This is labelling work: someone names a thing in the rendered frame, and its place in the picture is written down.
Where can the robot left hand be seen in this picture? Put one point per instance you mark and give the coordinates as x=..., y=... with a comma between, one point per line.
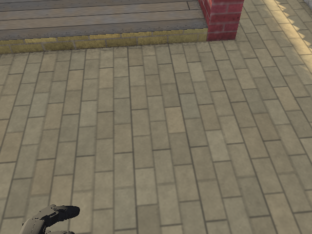
x=47, y=217

